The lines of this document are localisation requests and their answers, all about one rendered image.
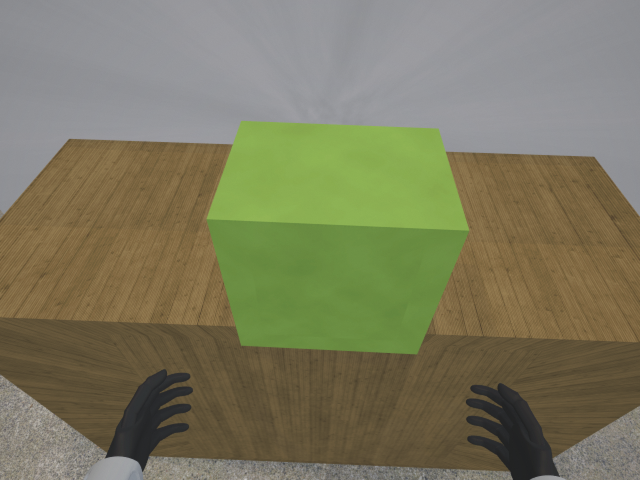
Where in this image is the robot right hand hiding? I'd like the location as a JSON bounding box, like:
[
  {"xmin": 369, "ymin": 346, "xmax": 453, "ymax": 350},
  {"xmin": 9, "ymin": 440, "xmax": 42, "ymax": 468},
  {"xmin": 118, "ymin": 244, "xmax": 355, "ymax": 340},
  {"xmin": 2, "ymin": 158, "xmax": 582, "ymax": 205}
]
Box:
[{"xmin": 466, "ymin": 383, "xmax": 560, "ymax": 480}]

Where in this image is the carton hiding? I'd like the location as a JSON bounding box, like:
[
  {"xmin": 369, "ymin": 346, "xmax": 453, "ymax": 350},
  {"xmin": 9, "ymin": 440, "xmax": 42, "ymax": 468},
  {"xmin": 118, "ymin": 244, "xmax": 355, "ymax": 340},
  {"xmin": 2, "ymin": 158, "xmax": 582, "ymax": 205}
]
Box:
[{"xmin": 207, "ymin": 121, "xmax": 469, "ymax": 354}]

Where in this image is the robot left hand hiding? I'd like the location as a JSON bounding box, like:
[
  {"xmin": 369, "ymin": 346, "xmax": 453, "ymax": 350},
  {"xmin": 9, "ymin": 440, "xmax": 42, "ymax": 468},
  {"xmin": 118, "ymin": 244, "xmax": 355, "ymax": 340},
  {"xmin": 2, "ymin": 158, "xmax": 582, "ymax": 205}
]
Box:
[{"xmin": 105, "ymin": 369, "xmax": 193, "ymax": 472}]

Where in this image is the left robot forearm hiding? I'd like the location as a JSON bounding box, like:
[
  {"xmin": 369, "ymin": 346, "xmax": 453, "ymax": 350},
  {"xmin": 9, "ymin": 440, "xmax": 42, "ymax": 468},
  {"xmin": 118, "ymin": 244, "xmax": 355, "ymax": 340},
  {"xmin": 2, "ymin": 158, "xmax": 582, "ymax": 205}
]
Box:
[{"xmin": 83, "ymin": 456, "xmax": 143, "ymax": 480}]

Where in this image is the pedestal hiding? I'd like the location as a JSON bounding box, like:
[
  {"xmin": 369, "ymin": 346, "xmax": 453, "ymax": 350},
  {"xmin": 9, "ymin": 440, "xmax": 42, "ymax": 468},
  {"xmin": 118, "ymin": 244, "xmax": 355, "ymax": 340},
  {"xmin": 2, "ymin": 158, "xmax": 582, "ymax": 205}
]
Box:
[{"xmin": 0, "ymin": 139, "xmax": 640, "ymax": 472}]

